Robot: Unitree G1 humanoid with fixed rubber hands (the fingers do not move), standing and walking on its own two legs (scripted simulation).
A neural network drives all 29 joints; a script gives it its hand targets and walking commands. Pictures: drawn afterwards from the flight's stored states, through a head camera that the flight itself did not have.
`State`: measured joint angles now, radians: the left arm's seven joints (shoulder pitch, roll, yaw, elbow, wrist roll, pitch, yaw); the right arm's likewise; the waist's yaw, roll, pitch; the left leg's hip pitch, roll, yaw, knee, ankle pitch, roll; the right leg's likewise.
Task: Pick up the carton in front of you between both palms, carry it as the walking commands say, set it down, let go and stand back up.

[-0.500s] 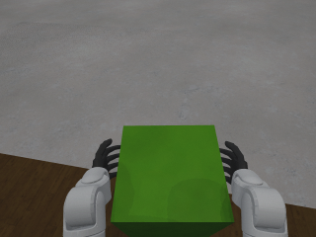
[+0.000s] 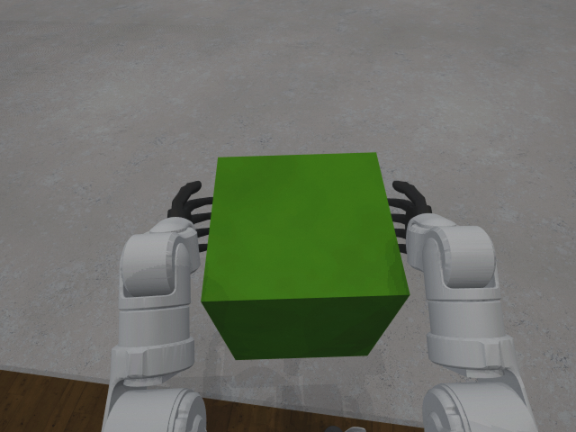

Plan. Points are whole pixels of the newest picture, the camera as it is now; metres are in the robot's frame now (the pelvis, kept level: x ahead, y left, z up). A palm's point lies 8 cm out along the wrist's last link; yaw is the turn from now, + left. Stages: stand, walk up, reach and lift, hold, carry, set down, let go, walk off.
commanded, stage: carry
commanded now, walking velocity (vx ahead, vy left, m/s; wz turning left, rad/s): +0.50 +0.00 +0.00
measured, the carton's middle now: (299, 265) +0.36 -0.01 +0.04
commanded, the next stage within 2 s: none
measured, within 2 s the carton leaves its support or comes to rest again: neither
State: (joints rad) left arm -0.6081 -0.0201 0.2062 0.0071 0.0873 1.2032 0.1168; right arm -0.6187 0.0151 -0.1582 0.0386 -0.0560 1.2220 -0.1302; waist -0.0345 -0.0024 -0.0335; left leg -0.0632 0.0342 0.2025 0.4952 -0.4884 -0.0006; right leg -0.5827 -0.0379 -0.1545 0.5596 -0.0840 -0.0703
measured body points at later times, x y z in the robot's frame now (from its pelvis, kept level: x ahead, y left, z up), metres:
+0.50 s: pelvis +0.34 +0.00 -0.03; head +0.39 +0.00 +0.42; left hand +0.72 +0.17 +0.10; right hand +0.72 -0.14 +0.09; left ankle +0.50 +0.08 -0.75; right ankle +0.15 -0.08 -0.72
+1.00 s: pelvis +0.67 +0.02 -0.08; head +0.74 +0.03 +0.37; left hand +1.04 +0.16 +0.01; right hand +1.03 -0.14 +0.00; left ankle +0.51 +0.06 -0.78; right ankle +0.81 -0.04 -0.79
